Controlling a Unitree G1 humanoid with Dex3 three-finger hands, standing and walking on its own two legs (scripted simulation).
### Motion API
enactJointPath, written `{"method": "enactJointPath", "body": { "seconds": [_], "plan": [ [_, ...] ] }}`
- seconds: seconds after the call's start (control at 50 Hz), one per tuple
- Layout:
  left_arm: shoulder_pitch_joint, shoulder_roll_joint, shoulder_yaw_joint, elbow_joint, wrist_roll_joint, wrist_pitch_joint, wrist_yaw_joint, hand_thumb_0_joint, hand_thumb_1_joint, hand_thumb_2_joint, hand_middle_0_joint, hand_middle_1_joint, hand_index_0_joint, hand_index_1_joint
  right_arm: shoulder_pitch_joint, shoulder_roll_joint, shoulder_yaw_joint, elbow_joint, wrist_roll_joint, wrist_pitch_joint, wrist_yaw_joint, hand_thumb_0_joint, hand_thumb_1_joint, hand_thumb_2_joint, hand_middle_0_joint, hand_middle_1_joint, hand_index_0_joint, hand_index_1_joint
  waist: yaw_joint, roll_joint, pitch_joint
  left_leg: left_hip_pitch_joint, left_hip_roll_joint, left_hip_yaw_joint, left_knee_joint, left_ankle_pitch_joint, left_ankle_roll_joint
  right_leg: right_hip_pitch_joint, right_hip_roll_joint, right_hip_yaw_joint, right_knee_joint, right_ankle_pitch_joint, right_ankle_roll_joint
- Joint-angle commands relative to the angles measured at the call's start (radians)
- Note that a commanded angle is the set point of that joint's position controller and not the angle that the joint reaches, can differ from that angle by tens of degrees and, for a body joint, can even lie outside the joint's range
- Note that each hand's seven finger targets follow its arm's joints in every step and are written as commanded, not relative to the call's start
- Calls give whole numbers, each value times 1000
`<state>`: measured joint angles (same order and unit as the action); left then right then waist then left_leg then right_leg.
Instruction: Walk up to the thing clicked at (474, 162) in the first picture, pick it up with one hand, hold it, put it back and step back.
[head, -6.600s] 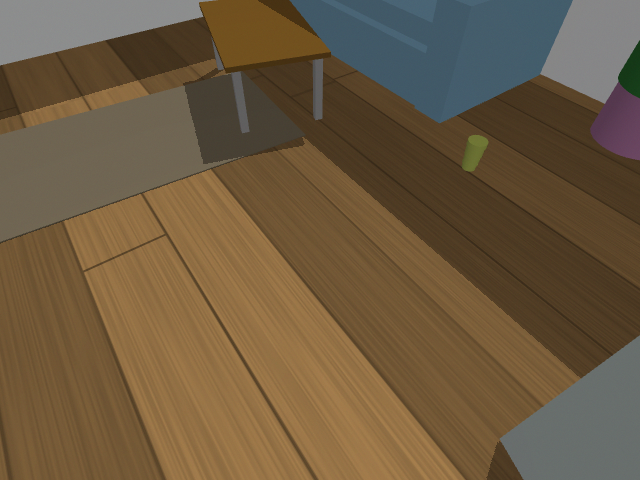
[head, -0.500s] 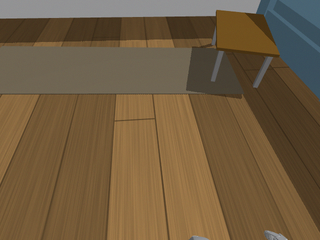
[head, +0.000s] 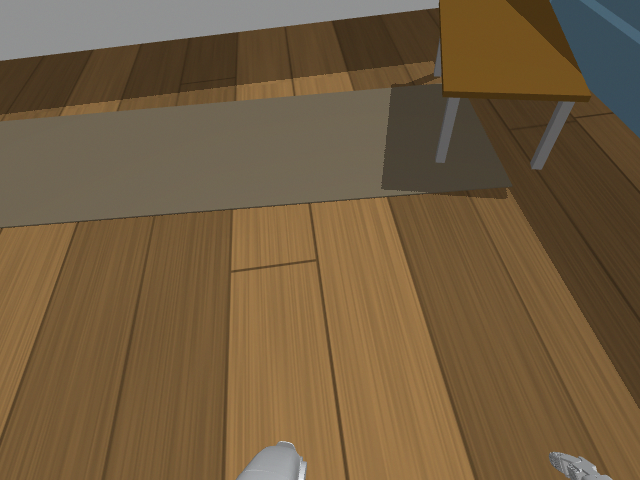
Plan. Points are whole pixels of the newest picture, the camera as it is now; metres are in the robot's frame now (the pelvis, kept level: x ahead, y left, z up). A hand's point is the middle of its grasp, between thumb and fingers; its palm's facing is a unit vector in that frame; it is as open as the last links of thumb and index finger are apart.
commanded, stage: walk up
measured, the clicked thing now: out of the picture +0.84 -1.26 -0.70
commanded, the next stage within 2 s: none
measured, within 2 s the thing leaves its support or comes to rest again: neither
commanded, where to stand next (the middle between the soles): +0.32 +0.04 m, yaw -77 degrees
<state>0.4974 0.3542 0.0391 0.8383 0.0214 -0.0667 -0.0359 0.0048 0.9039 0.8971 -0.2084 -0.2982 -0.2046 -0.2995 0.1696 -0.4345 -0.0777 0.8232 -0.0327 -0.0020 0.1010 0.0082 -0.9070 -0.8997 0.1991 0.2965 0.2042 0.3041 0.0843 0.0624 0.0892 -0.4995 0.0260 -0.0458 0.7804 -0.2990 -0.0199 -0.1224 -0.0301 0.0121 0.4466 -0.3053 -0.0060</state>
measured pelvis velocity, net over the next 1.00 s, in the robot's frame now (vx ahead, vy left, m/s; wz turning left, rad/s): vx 0.31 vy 0.14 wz -0.85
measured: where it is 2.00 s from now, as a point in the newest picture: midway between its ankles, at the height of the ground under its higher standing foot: (327, 451)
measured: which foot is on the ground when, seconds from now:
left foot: up 0.00-0.10, down 0.12-0.52, up 0.54-0.80, down 0.82-1.00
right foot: down 0.00-0.12, up 0.14-0.50, down 0.52-0.84, up 0.86-1.00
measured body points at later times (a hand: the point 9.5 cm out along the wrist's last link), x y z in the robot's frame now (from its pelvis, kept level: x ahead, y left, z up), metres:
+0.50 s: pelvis +0.21 +0.06 -0.02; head +0.24 +0.01 +0.42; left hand +0.48 +0.33 -0.08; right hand +0.12 -0.27 -0.13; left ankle +0.16 +0.16 -0.74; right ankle +0.26 -0.08 -0.74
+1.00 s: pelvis +0.31 +0.14 -0.04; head +0.37 +0.11 +0.40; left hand +0.64 +0.27 -0.15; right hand +0.14 -0.15 -0.13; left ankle +0.47 +0.20 -0.74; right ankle +0.21 +0.02 -0.67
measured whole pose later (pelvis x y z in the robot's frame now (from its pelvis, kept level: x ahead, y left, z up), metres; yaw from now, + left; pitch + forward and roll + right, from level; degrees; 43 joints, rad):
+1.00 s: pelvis +0.31 +0.14 -0.04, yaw -49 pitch -2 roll +0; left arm 0.18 0.47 0.08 0.69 0.03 0.09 -0.03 0.01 0.91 0.90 -0.21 -0.30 -0.20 -0.30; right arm 0.22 -0.38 -0.04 0.74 -0.02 -0.01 -0.02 0.00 -0.90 -0.90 0.21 0.30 0.21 0.30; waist 0.01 -0.06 0.19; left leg -0.46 0.12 0.06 0.80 -0.31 -0.03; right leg -0.62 0.04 0.12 1.29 -0.44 0.01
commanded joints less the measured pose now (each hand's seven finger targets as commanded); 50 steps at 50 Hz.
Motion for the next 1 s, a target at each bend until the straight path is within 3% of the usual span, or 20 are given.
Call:
{"method": "enactJointPath", "body": {
  "seconds": [0.0,0.04,0.08,0.12,0.14,0.24,0.32,0.4,0.44,0.48,0.5,0.52,0.58,0.64,0.72,0.78,0.82,0.84,0.9,0.98],
  "plan": [
    [-7,364,102,-125,1,-24,37,0,900,900,-200,-300,-200,-300,-117,-156,-59,-168,18,-32,-6,0,-900,-900,200,300,200,300,-46,-185,-58,-39,-14,-10,-71,-16,-18,76,-199,343,-91,286,-204],
    [-49,359,100,-138,3,-21,46,0,900,900,-200,-300,-200,-300,-73,-155,-64,-172,25,-33,-8,0,-900,-900,200,300,200,300,-83,-205,-57,86,-28,-16,-161,-35,-11,1,-175,330,-17,355,-185],
    [-118,332,81,-169,-6,-19,51,0,900,900,-200,-300,-200,-300,105,-192,-91,-146,19,-43,-24,0,-900,-900,200,300,200,300,-206,-129,-129,558,-29,-34,-360,67,34,-303,-96,243,216,258,-118],
    [3,198,42,-167,-22,-11,68,0,900,900,-200,-300,-200,-300,180,-313,-130,-184,-7,-51,-56,0,-900,-900,200,300,200,300,-198,237,-219,806,403,-527,-461,-94,151,-674,84,52,680,-296,-32],
    [-4,283,56,-140,-2,-3,82,0,900,900,-200,-300,-200,-300,122,-321,-126,-195,31,-44,-53,0,-900,-900,200,300,200,300,-175,97,-145,564,477,-591,-522,-190,197,-614,0,66,737,-269,-32],
    [-4,279,75,-72,-31,11,29,0,900,900,-200,-300,-200,-300,-5,-179,-72,-230,22,-49,-44,0,-900,-900,200,300,200,300,-110,141,-14,380,217,-74,-517,110,189,-479,-97,13,584,-31,3],
    [-145,260,62,-141,-21,17,21,0,900,900,-200,-300,-200,-300,79,-198,-79,-246,14,-41,-36,0,-900,-900,200,300,200,300,-158,93,-8,431,267,2,-485,313,221,-484,-101,-50,413,4,-1],
    [-165,260,64,-163,-24,19,34,0,900,900,-200,-300,-200,-300,64,-186,-77,-285,6,-17,-22,0,-900,-900,200,300,200,300,-154,55,-28,345,202,137,-391,435,137,-299,-29,-134,263,134,-13],
    [-54,277,77,-139,-21,15,53,0,900,900,-200,-300,-200,-300,19,-191,-81,-300,18,-7,-24,0,-900,-900,200,300,200,300,-78,14,-89,262,162,179,-156,625,103,-77,24,-148,182,189,-34],
    [165,367,121,-117,-16,2,84,0,900,900,-200,-300,-200,-300,-12,-151,-56,-318,25,-11,-29,0,-900,-900,200,300,200,300,91,-142,-176,-27,43,183,277,419,28,306,-47,31,51,301,-119],
    [157,415,129,-156,-9,0,104,0,900,900,-200,-300,-200,-300,40,-91,-36,-323,34,-9,-32,0,-900,-900,200,300,200,300,65,-338,-219,-242,-91,150,518,-323,-11,405,-336,455,22,542,-239],
    [76,432,123,-200,-26,4,115,0,900,900,-200,-300,-200,-300,81,-190,-60,-314,23,11,-40,0,-900,-900,200,300,200,300,30,-245,-304,-263,-36,-81,652,-315,-15,367,-457,743,5,458,-385],
    [-133,361,83,-252,-31,11,127,0,900,900,-200,-300,-200,-300,53,-204,-63,-243,20,27,-52,0,-900,-900,200,300,200,300,-69,-70,-162,-183,73,-99,508,-153,-3,57,-267,435,-36,145,-233],
    [-216,347,67,-262,-4,11,105,0,900,900,-200,-300,-200,-300,138,-189,-52,-167,20,21,-54,0,-900,-900,200,300,200,300,-107,-180,-97,-9,24,19,308,-121,-18,-212,-131,246,29,351,-204],
    [-265,354,76,-264,17,44,70,0,900,900,-200,-300,-200,-300,155,-156,-48,-150,56,15,-89,0,-900,-900,200,300,200,300,-101,-319,-143,155,-51,79,103,-78,24,-316,-51,216,156,492,-182],
    [-361,275,70,-328,9,87,59,0,900,900,-200,-300,-200,-300,291,-172,-57,-100,32,3,-118,0,-900,-900,200,300,200,300,-200,-189,-149,344,-57,65,-160,111,60,-504,53,218,375,250,-89],
    [-244,218,59,-318,7,109,64,0,900,900,-200,-300,-200,-300,195,-305,-87,-164,7,-10,-135,0,-900,-900,200,300,200,300,-114,99,-114,219,461,-469,-381,223,218,-573,143,182,779,-278,-4],
    [-242,282,71,-301,13,121,66,0,900,900,-200,-300,-200,-300,120,-383,-104,-178,25,-13,-135,0,-900,-900,200,300,200,300,-111,127,-106,131,566,-584,-450,198,338,-554,111,206,924,-314,-1],
    [-226,309,113,-229,10,129,22,0,900,900,-200,-300,-200,-300,33,-299,-90,-169,17,-29,-160,0,-900,-900,200,300,200,300,-66,94,-45,92,368,-281,-379,28,255,-543,31,180,994,-114,11],
    [-244,253,110,-226,-1,126,-37,0,900,900,-200,-300,-200,-300,131,-306,-87,-137,6,-49,-158,0,-900,-900,200,300,200,300,-104,178,-160,317,298,-97,-291,117,221,-518,17,84,721,-164,24]
  ]
}}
